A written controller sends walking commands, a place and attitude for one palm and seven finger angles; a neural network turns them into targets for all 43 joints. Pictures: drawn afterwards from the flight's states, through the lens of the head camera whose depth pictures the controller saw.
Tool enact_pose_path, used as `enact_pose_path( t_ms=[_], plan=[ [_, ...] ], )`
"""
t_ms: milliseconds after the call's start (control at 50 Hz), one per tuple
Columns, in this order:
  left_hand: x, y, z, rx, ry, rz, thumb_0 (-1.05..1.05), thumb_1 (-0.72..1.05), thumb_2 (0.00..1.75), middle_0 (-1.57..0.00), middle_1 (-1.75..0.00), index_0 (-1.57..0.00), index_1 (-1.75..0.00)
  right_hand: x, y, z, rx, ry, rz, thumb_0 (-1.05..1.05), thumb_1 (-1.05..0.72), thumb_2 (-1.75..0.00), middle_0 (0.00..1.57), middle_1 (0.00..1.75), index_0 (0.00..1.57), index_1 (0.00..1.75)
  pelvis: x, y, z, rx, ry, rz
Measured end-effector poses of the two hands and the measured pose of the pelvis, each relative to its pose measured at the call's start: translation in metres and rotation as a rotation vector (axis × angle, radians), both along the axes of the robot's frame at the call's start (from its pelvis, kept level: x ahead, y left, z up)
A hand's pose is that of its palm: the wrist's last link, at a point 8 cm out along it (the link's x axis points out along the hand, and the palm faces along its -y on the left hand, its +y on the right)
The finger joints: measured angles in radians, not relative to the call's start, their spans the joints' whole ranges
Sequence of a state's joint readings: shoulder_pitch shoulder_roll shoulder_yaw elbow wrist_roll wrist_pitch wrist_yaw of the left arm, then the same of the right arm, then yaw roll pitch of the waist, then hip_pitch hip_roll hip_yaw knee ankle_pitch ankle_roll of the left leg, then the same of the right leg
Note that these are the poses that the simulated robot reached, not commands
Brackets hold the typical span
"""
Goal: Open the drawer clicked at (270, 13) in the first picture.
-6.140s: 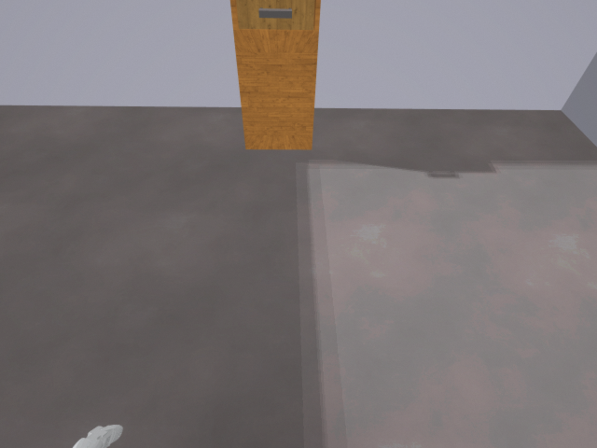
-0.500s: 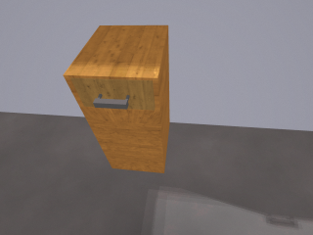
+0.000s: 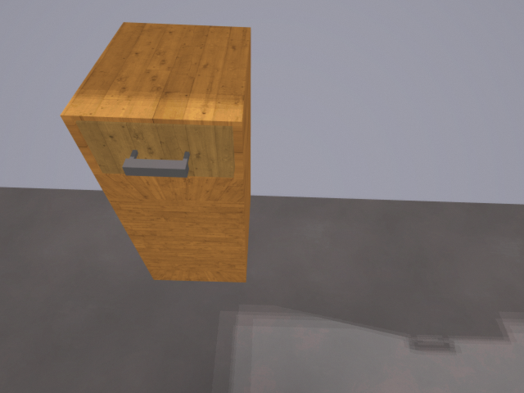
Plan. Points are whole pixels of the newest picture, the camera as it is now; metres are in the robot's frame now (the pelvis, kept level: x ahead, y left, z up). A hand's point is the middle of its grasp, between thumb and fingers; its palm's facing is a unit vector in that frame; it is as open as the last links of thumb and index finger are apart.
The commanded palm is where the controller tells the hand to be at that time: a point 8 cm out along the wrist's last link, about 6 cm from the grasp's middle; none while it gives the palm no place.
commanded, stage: look again from close up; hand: left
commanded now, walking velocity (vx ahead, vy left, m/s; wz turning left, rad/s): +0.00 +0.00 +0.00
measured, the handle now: (158, 161) +0.59 +0.25 -0.05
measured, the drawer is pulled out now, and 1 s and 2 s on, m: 0.00 0.00 0.00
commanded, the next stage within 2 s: shuffle to correct the standing spot in 0.50 s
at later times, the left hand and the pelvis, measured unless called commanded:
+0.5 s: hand out of the picture +0.05 +0.15 -0.17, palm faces +0.07 -0.96 -0.26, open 7.3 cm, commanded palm none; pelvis +0.02 -0.03 -0.01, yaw +1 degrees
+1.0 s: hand out of the picture -0.01 +0.17 -0.18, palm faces +0.07 -0.98 -0.20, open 7.4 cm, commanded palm none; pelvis +0.02 +0.00 -0.01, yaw +1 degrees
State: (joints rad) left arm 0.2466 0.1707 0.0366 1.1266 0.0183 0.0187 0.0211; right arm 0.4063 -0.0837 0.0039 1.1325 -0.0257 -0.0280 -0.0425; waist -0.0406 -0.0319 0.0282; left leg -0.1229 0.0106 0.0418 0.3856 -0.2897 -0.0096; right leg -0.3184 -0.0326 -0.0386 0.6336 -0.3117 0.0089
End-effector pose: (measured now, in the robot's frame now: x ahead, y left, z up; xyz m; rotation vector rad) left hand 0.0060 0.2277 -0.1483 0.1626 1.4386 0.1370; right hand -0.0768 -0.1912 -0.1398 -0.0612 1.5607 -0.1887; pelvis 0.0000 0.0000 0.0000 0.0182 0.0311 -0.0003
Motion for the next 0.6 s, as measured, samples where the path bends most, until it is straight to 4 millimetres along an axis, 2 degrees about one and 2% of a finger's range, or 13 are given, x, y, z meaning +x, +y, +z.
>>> enact_pose_path(
  t_ms=[40, 100, 200, 280, 340, 460, 600],
  plan=[
    [0.012, -0.002, -0.004, 0.034, -0.032, -0.023, 0.02, 0.93, 0.90, -0.20, -0.30, -0.20, -0.30, 0.002, -0.008, -0.013, 0.022, 0.016, -0.003, 0.01, -0.91, -0.90, 0.20, 0.30, 0.20, 0.30, 0.002, -0.006, -0.011, 0.008, 0.015, -0.016],
    [0.025, -0.009, -0.001, 0.047, -0.053, -0.045, 0.02, 0.93, 0.90, -0.19, -0.30, -0.19, -0.30, 0.018, -0.016, -0.025, 0.033, -0.003, 0.004, 0.01, -0.91, -0.90, 0.20, 0.30, 0.20, 0.30, 0.007, -0.008, -0.014, -0.029, 0.006, -0.002],
    [0.045, -0.015, 0.001, 0.065, -0.113, -0.006, 0.01, 0.94, 0.90, -0.20, -0.30, -0.20, -0.30, 0.061, -0.026, -0.029, 0.029, -0.107, 0.035, 0.01, -0.91, -0.90, 0.20, 0.30, 0.20, 0.30, 0.022, -0.016, -0.013, -0.015, -0.013, 0.017],
    [0.055, -0.019, 0.005, 0.072, -0.159, 0.011, 0.01, 0.94, 0.90, -0.20, -0.30, -0.20, -0.30, 0.094, -0.035, -0.034, 0.020, -0.182, 0.068, 0.01, -0.91, -0.90, 0.20, 0.30, 0.20, 0.30, 0.026, -0.019, -0.014, -0.014, -0.030, 0.016],
    [0.055, -0.021, 0.008, 0.078, -0.174, 0.020, 0.01, 0.93, 0.90, -0.20, -0.30, -0.20, -0.30, 0.107, -0.045, -0.035, 0.004, -0.207, 0.082, 0.02, -0.93, -0.90, 0.20, 0.30, 0.20, 0.30, 0.027, -0.022, -0.014, -0.011, -0.039, 0.018],
    [0.040, -0.027, 0.009, 0.076, -0.151, 0.035, 0.01, 0.93, 0.90, -0.20, -0.30, -0.20, -0.30, 0.114, -0.058, -0.030, -0.010, -0.233, 0.094, 0.02, -0.93, -0.90, 0.20, 0.30, 0.20, 0.30, 0.024, -0.029, -0.012, -0.004, -0.048, 0.017],
    [0.009, -0.036, 0.006, 0.050, -0.089, 0.055, 0.01, 0.92, 0.90, -0.20, -0.30, -0.20, -0.30, 0.094, -0.061, -0.026, -0.007, -0.182, 0.104, 0.01, -0.92, -0.90, 0.20, 0.30, 0.20, 0.30, 0.016, -0.035, -0.009, -0.006, -0.050, 0.021]
  ],
)
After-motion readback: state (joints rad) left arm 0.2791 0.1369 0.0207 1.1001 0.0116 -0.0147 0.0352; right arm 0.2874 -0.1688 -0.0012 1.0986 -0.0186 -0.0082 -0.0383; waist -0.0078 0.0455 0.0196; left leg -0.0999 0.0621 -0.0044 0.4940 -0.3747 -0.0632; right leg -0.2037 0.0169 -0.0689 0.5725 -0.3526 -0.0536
